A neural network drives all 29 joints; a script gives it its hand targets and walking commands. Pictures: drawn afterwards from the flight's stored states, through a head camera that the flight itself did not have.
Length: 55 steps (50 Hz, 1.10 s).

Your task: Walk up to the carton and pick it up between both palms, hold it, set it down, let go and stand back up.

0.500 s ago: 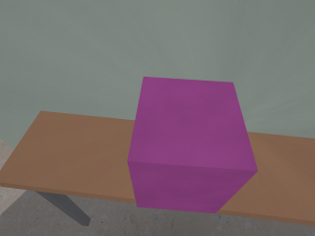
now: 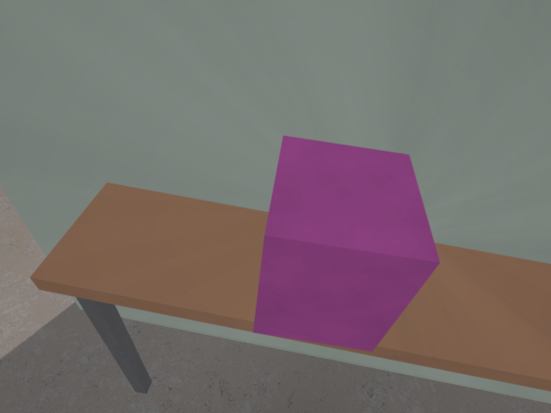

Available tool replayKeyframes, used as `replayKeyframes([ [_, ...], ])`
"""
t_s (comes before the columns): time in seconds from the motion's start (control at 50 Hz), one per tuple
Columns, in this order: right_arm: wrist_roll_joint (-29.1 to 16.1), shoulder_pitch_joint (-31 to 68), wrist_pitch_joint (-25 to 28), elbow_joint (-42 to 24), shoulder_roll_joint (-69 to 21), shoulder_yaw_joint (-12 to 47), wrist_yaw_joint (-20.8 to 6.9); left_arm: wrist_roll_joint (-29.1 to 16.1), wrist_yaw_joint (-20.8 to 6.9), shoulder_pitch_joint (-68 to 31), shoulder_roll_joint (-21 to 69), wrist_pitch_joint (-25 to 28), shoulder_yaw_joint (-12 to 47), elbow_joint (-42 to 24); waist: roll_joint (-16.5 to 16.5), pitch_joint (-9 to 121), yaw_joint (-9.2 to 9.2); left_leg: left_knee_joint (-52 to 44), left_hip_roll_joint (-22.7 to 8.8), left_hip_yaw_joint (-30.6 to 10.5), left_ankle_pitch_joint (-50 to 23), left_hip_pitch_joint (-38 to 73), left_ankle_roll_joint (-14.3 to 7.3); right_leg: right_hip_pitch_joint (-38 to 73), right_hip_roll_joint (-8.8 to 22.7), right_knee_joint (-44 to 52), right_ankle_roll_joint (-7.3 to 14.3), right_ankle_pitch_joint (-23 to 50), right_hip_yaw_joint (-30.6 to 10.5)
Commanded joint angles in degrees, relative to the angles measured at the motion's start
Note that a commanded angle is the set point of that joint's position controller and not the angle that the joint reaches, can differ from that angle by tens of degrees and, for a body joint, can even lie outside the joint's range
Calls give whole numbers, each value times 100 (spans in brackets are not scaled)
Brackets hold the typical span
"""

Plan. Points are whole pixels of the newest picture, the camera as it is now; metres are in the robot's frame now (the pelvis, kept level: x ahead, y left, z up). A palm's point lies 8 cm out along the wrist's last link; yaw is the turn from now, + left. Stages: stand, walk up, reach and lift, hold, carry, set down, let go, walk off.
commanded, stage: walk up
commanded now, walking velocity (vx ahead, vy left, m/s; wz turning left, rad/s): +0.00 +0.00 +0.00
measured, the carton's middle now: (328, 246) +0.38 -0.07 +0.06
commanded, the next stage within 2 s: stand in 1.86 s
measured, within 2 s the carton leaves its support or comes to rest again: neither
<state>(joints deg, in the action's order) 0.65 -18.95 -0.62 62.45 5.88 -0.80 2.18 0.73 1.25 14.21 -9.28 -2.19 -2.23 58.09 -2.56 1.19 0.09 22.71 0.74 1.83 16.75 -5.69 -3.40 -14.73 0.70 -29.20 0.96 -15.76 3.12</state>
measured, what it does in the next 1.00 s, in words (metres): steps on the spot: right foot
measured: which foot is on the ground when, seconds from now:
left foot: down 0.00-0.46, up 0.48-1.00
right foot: down 0.00-0.14, up 0.16-0.40, down 0.42-1.00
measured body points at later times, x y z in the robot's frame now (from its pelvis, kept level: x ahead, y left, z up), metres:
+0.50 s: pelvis +0.04 -0.07 -0.01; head +0.06 -0.09 +0.43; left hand +0.10 +0.15 -0.16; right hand -0.02 -0.29 -0.18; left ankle -0.04 +0.07 -0.74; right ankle +0.10 -0.16 -0.75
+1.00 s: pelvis +0.01 -0.07 -0.01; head +0.03 -0.07 +0.44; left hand +0.07 +0.18 -0.16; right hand +0.04 -0.31 -0.17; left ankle -0.03 +0.08 -0.71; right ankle +0.10 -0.16 -0.75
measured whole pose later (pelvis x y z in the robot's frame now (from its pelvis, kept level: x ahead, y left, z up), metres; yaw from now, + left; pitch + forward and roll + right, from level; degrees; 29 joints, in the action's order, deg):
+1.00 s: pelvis +0.01 -0.07 -0.01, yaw +0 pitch +0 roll -1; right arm 1.0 -14.7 -2.8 58.9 10.6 -3.5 1.3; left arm 1.1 3.0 11.6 -10.6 -1.4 -3.6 58.6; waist 1.7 -2.3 -0.6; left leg 47.7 -2.4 -3.1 25.7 -17.4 1.9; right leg -19.4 -0.5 -25.2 3.7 -5.8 7.6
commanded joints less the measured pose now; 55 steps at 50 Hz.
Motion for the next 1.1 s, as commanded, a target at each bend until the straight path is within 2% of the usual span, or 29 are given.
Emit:
replayKeyframes([
  [0.0, -53, -81, 309, -201, 799, -57, 55, -8, -4, 422, -229, 221, -17, 277, 383, -257, -113, -467, -1126, -549, -4041, 524, 64, -3, 135, 320, -60, 743, -4],
  [0.04, -34, -529, 266, -57, 771, -123, 40, -27, 57, 118, -279, 218, -4, 214, 525, -255, 71, -631, -1151, -803, -2989, 283, 129, 315, 282, 672, -84, 693, -197],
  [0.08, 33, -1256, 189, -46, 1304, -376, -28, -2, -30, -315, -733, 194, -167, 41, 1273, -600, 525, -1850, -1718, -2076, 3547, 123, -273, -832, 62, -629, -269, -1461, 282],
  [0.1, 67, -1281, 128, 24, 1339, -388, 4, 51, -66, -661, -750, 150, -192, -49, 1179, -1161, 646, -2356, -2312, -2846, 3915, -158, -572, -1533, 160, -1395, -385, -1486, 260],
  [0.12, 61, -1305, 120, 37, 1190, -353, 28, 71, -103, -698, -593, 114, -145, -43, 793, -1372, 638, -2554, -2604, -3122, 3712, -286, -625, -2009, 284, -1891, -421, -1370, 0],
  [0.18, 39, -682, 297, -191, 1172, -305, -22, 138, -152, -67, -122, 241, -37, 124, 342, -1450, 263, -2057, -2317, -2297, 1831, 231, -602, -2404, 512, -2160, -336, -787, -288],
  [0.24, 63, -238, 428, -209, 583, -111, 26, 2, -56, 189, 109, 340, 41, 186, 420, -1110, -109, -683, -1114, -389, -4799, 389, -257, -1178, 18, -967, -275, -435, -87],
  [0.26, 84, -459, 451, -108, 698, -121, 8, -37, -9, 323, 40, 360, 39, 207, 620, -838, -98, -396, -1102, -194, -5413, 564, -220, -1029, -83, -662, -222, -247, 64],
  [0.28, 82, -495, 428, -20, 805, -110, 11, -42, 12, 294, -87, 336, 5, 140, 1170, -586, -91, -262, -988, -67, -5132, 443, -243, -537, -30, -382, -205, -22, 160],
  [0.32, 87, -579, 340, 50, 851, -112, 6, -24, 60, 342, -338, 299, -39, 126, 1396, -318, -143, -82, -884, -67, -4088, -100, -182, 348, -108, 300, -110, 1066, 345],
  [0.36, 35, -549, 280, -103, 683, -21, -27, 12, 93, 843, -739, 331, -120, 214, 1510, 56, -247, 251, -699, 8, -2646, -995, 110, 1807, 447, 434, -34, 2688, -111],
  [0.4, -63, -920, 199, -49, 224, 149, -10, -35, 91, 1058, -1091, 373, -100, 263, 68, 554, -112, 931, -288, 197, 1151, -1149, 371, 2056, 1861, 808, 386, 3162, -1648],
  [0.42, -129, -1060, 54, 74, 205, 102, 37, -80, 88, 852, -1138, 327, -98, 261, -454, 470, -106, 1480, -212, 22, 1916, -662, 298, 1204, 2057, 1320, 767, 1560, -1920],
  [0.46, -51, -687, -114, -21, 521, -31, 54, -54, 76, 296, -773, 257, -51, 193, -813, -466, -73, 1505, -230, -160, 1662, -568, 271, 134, 1513, 2002, 733, -754, -2028],
  [0.58, -16, -934, -76, 207, 407, -33, 27, -71, 115, 261, -437, 327, 84, 225, -665, -419, 168, 1160, -300, -369, 911, -679, 272, 517, 1290, 1810, 571, 792, -1509],
  [0.62, 8, -860, -54, 204, 349, -8, 20, -73, 115, 109, -367, 303, 33, 216, -531, -302, 187, 925, -310, -288, 471, -315, 264, 107, 1150, 1865, 619, 11, -1324],
  [0.64, 5, -732, -69, 125, 495, -100, 69, -3, 122, -120, -581, 257, -133, -25, -405, -665, 150, 979, -313, -238, 79, -447, 319, -184, 1359, 1709, 637, 701, -1399],
  [0.66, 77, -547, -142, 22, 910, -306, 145, 77, 165, -317, -1106, 240, -246, -236, -394, -853, 76, 1693, -231, -133, 356, -1149, 415, 229, 1975, 1211, 849, 3010, -1635],
  [0.68, 163, -502, -270, 33, 1238, -415, 133, 98, 240, 288, -1288, 227, -275, -200, -199, -493, -244, 3043, -224, -162, 1446, -1875, 607, 806, 2947, 1207, 1349, 4111, -2435],
  [0.7, 216, -371, -329, -79, 1182, -436, 134, 49, 298, 758, -1240, 217, -318, -151, 240, -70, -344, 3814, -405, -423, 1649, -1928, 689, 854, 3178, 1211, 1578, 4011, -2495],
  [0.74, 237, 4, -392, -285, 916, -411, 61, 20, 311, 703, -1058, 144, -359, -244, 605, -53, -443, 4531, -349, -566, 1616, -1853, 753, 224, 2866, 1431, 1642, 2573, -2209],
  [0.8, 178, 268, -373, -477, 465, -383, -38, 125, 271, 5, -964, 132, -333, -368, 141, -443, -233, 4582, -281, -709, 820, -1866, 663, -687, 1980, 1680, 1216, 398, -1614],
  [0.86, 55, -298, -260, -411, 271, -269, -113, 33, 192, -405, -631, 131, -192, -311, -516, 129, 193, 3564, -3, -263, 532, -1154, 507, -589, 878, 1647, 680, -255, -356],
  [0.94, -33, -403, -173, -356, 534, -219, -64, 50, 131, -56, -839, 83, -256, -43, -985, 226, -34, 1008, -46, 22, 1234, -846, 485, 291, 1031, 1896, 711, -1214, -987],
  [0.98, -13, -876, -147, -132, 657, -265, 25, 59, 132, -88, -1020, -6, -319, -27, -819, 22, 150, -383, -105, -1, 245, -79, 360, -20, 1110, 1584, 546, -1090, -993],
  [1.0, -19, -1119, -101, -27, 767, -274, 52, 32, 90, 30, -899, -44, -270, 35, -243, -98, 190, -1143, -223, -261, -229, 130, 339, -243, 894, 1130, 359, -1005, -846],
  [1.04, 30, -758, -6, -77, 1166, -269, 51, -59, -5, 498, -236, -53, -104, 31, 1678, -501, -122, -2068, -1887, -2476, 1748, -572, 109, -1019, -33, -187, -73, -1177, 98],
  [1.06, 30, -234, -35, -186, 1411, -310, 49, -34, 17, -16, -379, -84, -152, -129, 2420, -1357, -21, -2517, -2211, -2902, 3164, -2665, -425, -399, -86, -688, -100, -1033, -24],
  [1.08, 62, 345, -27, -291, 1142, -261, 33, 3, -46, 82, -582, -94, -145, -148, 2478, -1778, -369, -2746, -2048, -2567, 3635, -3850, -565, 503, 106, -1366, -90, -703, -111],
])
